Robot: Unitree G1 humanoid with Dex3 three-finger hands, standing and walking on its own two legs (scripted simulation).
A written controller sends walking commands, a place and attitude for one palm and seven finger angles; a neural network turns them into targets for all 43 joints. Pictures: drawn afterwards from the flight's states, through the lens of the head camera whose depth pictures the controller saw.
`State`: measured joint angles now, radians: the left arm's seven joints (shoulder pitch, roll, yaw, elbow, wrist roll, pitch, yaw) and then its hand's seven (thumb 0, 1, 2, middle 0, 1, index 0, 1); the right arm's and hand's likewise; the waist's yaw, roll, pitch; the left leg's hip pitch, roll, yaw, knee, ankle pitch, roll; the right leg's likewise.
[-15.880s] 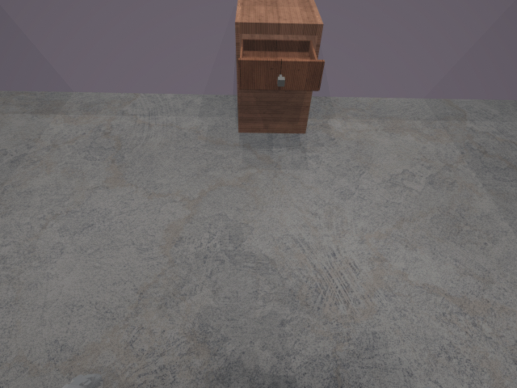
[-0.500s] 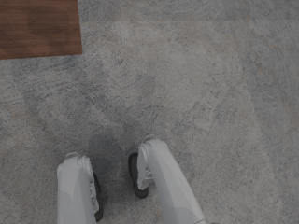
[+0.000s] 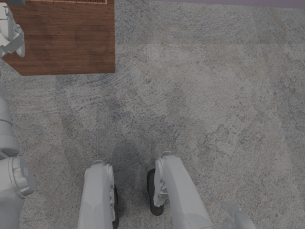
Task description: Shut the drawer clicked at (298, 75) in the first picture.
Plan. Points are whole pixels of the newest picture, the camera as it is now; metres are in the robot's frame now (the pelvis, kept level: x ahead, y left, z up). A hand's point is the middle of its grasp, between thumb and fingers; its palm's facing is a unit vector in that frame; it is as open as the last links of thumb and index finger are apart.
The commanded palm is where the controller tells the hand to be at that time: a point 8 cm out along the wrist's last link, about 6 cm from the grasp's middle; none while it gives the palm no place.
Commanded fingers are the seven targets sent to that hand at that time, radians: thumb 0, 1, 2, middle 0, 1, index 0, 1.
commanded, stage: draw the hand back to the body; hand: left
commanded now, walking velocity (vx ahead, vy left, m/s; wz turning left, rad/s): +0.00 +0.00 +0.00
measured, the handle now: out of the picture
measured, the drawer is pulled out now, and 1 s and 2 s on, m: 0.00 0.00 0.00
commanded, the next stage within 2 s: step back with the hand held close in 1.22 s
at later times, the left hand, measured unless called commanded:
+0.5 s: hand out of the picture +0.35 +0.25 +0.18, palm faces +0.19 -0.95 -0.26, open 3.3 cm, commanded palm +0.31 +0.30 +0.22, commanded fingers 0.00 0.90 0.90 -1.40 -1.60 -1.40 -1.60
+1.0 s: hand out of the picture +0.25 +0.25 +0.37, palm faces +0.46 -0.79 -0.40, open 3.3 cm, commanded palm +0.19 +0.28 +0.39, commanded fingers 0.00 0.90 0.90 -1.40 -1.60 -1.40 -1.60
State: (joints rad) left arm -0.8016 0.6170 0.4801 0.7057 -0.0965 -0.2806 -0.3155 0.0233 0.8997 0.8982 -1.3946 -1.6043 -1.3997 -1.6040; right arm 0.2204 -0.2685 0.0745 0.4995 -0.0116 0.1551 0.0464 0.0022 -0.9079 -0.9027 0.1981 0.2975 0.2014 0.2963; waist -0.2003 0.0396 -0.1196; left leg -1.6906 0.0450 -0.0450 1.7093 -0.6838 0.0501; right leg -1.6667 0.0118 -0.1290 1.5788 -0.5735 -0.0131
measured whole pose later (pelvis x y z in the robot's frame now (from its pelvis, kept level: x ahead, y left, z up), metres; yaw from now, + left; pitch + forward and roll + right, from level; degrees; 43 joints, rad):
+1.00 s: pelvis +0.08 -0.01 +0.22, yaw +6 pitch -1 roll -1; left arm 0.52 0.34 0.25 -0.42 -0.09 -0.04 0.11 0.02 0.89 0.90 -1.40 -1.60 -1.40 -1.60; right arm 0.22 -0.23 0.04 0.55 0.03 -0.08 -0.06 0.01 -0.90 -0.90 0.20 0.30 0.20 0.30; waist 0.05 0.09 -0.05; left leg -0.15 -0.01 0.01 0.51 -0.34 0.02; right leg -0.17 0.00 -0.07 0.49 -0.31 -0.02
